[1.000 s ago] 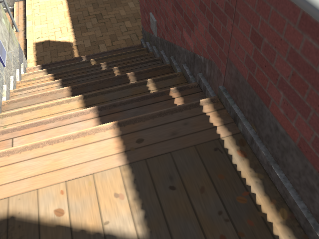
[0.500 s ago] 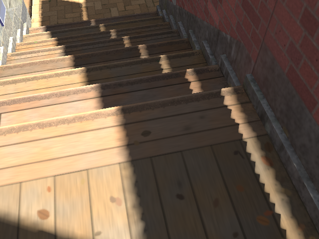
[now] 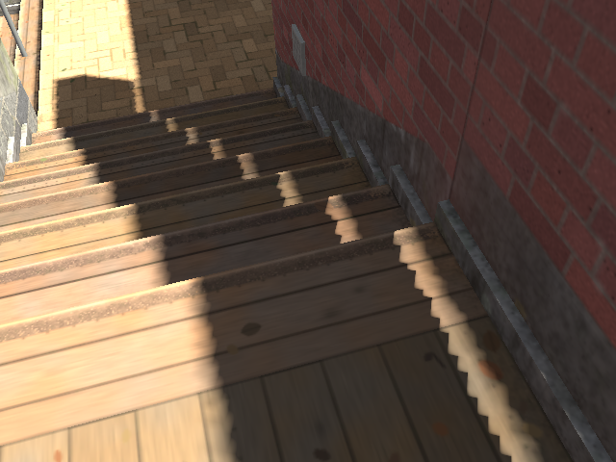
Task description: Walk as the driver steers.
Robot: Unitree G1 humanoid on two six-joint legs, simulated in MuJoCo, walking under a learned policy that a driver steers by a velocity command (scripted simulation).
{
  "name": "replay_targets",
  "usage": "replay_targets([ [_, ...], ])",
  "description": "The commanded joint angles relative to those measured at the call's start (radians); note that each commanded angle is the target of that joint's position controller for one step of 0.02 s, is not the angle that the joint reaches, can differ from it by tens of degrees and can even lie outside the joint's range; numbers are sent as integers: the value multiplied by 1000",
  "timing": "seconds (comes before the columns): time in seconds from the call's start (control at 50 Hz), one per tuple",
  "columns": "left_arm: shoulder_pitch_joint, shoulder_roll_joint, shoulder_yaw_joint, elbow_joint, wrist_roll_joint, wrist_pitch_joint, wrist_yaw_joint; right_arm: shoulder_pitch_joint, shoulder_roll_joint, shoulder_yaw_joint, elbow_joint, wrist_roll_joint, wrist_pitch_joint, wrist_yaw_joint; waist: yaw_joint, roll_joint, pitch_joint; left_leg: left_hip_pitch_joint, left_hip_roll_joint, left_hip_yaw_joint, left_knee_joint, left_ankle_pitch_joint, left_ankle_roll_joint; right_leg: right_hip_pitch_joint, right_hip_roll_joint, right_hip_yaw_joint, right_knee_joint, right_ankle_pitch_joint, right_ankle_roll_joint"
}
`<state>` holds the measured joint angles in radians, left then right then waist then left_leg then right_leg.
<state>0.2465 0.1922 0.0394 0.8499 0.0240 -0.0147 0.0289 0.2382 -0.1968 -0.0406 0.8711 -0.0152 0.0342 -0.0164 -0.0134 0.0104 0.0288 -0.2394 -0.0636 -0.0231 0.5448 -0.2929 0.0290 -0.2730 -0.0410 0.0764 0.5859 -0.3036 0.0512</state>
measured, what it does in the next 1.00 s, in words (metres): walks ahead: right foot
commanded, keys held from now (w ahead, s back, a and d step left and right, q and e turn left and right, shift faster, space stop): no key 0.04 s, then w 0.70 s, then w+q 0.26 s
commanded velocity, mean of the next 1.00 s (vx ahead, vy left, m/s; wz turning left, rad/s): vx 0.36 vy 0.00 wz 0.06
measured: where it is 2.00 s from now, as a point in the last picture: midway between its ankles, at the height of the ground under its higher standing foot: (256, 361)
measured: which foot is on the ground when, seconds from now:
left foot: down 0.00-0.76, up 0.78-1.00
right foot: down 0.00-0.30, up 0.32-0.72, down 0.74-1.00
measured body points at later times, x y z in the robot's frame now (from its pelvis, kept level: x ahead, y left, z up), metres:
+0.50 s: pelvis +0.13 +0.03 +0.01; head +0.14 +0.05 +0.46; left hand +0.27 +0.29 -0.10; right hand +0.10 -0.22 -0.12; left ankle +0.04 +0.10 -0.73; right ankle +0.17 -0.12 -0.65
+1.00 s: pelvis +0.38 +0.01 +0.01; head +0.41 +0.02 +0.46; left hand +0.41 +0.29 -0.12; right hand +0.50 -0.26 -0.10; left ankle +0.45 +0.20 -0.64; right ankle +0.39 -0.08 -0.73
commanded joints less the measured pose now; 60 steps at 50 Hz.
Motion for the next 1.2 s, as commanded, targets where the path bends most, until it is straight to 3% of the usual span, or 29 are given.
replay_targets([
  [0.02, 5, 110, 21, -44, -5, -20, -3, 14, -76, -22, -40, 5, -6, -7, -2, -70, -39, 30, 44, -48, -72, 155, -1, 29, -23, 25, -96, 243, -25],
  [0.06, 28, 108, 20, -28, -7, -20, -3, 35, -74, -24, -22, 7, -2, -11, -1, -57, -54, 43, 33, -34, -70, 90, -3, 43, -9, 13, -99, 169, -29],
  [0.12, 75, 130, 33, -16, -34, -25, -3, 42, -88, -36, -19, 26, 1, -19, 9, -54, 20, -75, -3, -19, -7, -317, 34, -15, 4, 35, -102, -317, -97],
  [0.18, 177, 195, 56, 6, -35, -67, -5, -5, -55, -32, -69, 50, -61, -13, 36, -191, 113, -314, -8, 15, 230, -270, 46, 46, -187, 378, -247, -484, -246],
  [0.22, 161, 203, 62, -4, -44, -81, -2, -39, -57, -31, -98, 50, -106, -1, 34, -218, 124, -373, 39, -18, 292, -219, 58, 66, -295, 540, -294, -315, -319],
  [0.26, 64, 195, 62, -33, -44, -66, -1, 37, -60, -34, -78, 46, -121, 14, -23, -184, 64, -198, 46, 4, 145, -207, 80, -12, -243, 400, -239, -230, -255],
  [0.28, -11, 182, 58, -52, -44, -50, -2, 141, -61, -41, -34, 47, -119, 18, -79, -162, 35, 57, 14, 39, 28, -117, 83, -165, -156, 250, -190, -208, -189],
  [0.3, -54, 140, 43, -69, -31, -45, 1, 257, -98, -58, 12, 39, -116, 21, -124, -78, 23, 250, 28, -37, -17, -73, 82, -322, -54, 109, -29, -152, -120],
  [0.32, -98, 84, 26, -115, -39, -59, 5, 368, -236, -95, 23, 31, -122, 24, -155, 233, 1, 352, 264, -500, -260, -239, 186, -494, 95, -71, 394, -85, -34],
  [0.34, -123, 124, 36, -147, -54, -88, 11, 378, -249, -86, 5, 4, -131, 38, -143, 300, 19, 360, 415, -840, -378, -192, 305, -642, 110, 25, 586, -249, -43],
  [0.36, -99, 141, 39, -136, -63, -106, 7, 296, -190, -62, -21, 7, -144, 36, -87, 191, 96, 360, 422, -756, -341, -83, 300, -731, 47, 66, 672, -192, -71],
  [0.4, -59, 136, 40, -94, -37, -109, -4, 221, -148, -45, -48, 18, -142, 32, -39, 37, 67, 348, 348, -481, -294, 183, 219, -715, -32, 29, 640, -1, -96],
  [0.46, -67, 107, 41, -94, -18, -85, -35, 256, -100, -23, -25, 17, -114, 22, -28, 62, -3, 299, 254, -235, -302, 521, 136, -585, -54, -32, 518, 168, -76],
  [0.56, -303, 59, 10, -193, -22, -80, -55, 285, -150, -22, 7, 21, -99, -15, -66, 53, 41, 148, 184, -93, -368, 532, 100, -403, 17, -115, 99, 383, -43],
  [0.66, -367, 123, 20, -217, -41, -96, -76, 307, -158, -25, 51, 33, -104, -12, -60, 92, 67, 229, 249, -104, -336, 600, 129, -304, 44, -120, -42, 333, -92],
  [0.7, -296, 168, 39, -200, -33, -102, -74, 276, -183, -33, 50, 24, -102, -8, -5, 114, -11, 312, 257, -101, -200, 908, 114, -183, 85, -138, -59, 247, -138],
  [0.72, -176, 181, 49, -166, -42, -102, -68, 251, -195, -36, 50, 22, -100, -5, 63, 132, -67, 304, 253, -99, -78, 1001, 115, -39, 106, -138, -90, 231, -174],
  [0.74, 25, 211, 59, -108, -36, -100, -53, 211, -205, -37, 23, 7, -96, 1, 149, 105, -178, 171, 211, -76, 149, 916, 92, 243, 47, -79, -95, 242, -222],
  [0.76, 191, 305, 79, -84, -3, -97, -41, 293, -106, -11, 7, 4, -107, 14, 143, -97, -363, -205, 77, -63, 560, 451, 40, 671, -228, 331, -78, 142, -364],
  [0.78, 229, 259, 68, -47, -14, -96, -47, 368, -69, 4, 37, 42, -129, 25, 133, -244, -472, -406, -33, -172, 783, -276, 33, 767, -392, 701, -256, -44, -457],
  [0.8, 148, 209, 53, -52, -28, -92, -41, 269, -177, -27, 12, 74, -141, 28, 128, -174, -271, -509, 37, -198, 821, -231, 40, 610, -352, 594, -312, -161, -386],
  [0.82, 33, 173, 40, -82, -26, -93, -34, 156, -220, -37, -35, 78, -138, 19, 96, -111, -119, -503, 101, -151, 775, -129, 52, 413, -325, 440, -359, -127, -325],
  [0.84, -39, 157, 35, -79, -27, -99, -33, 129, -193, -37, -35, 64, -132, 4, 57, -14, -50, -452, 137, -122, 722, -57, 38, 254, -285, 346, -398, -27, -288],
  [0.88, -95, 148, 30, -74, -16, -112, -34, 186, -138, -38, -18, 42, -98, -7, -12, -50, -32, -329, 185, -126, 665, 14, 19, 87, -221, 188, -447, 77, -248],
  [0.92, -81, 153, 33, -50, -19, -117, -33, 190, -107, -36, -32, 52, -79, -10, -28, -80, -2, -343, 196, -113, 640, 48, -2, 22, -208, 93, -488, 120, -254],
  [1.06, -20, 200, 41, -13, 0, -94, -4, -41, -111, -38, -123, 34, -79, 21, 25, -71, 43, -446, 182, -66, 301, 410, -25, 72, -165, -149, -460, 287, -207],
  [1.1, 19, 219, 41, -2, -9, -87, 4, -139, -104, -29, -164, 29, -74, 44, 60, -55, 54, -406, 169, -19, 204, 424, -18, 90, -188, -163, -451, 262, -202],
  [1.14, 25, 270, 57, 5, -16, -79, -3, -177, -111, -25, -197, 43, -81, 55, 68, -65, 71, -433, 182, -14, 133, 376, -3, 170, -223, -164, -436, 227, -194],
  [1.2, 45, 292, 76, 9, -49, -62, -3, -197, -121, -16, -234, 38, -72, 65, 63, -69, 83, -432, 170, 32, 87, 210, 38, 296, -277, -190, -379, 296, -189],
])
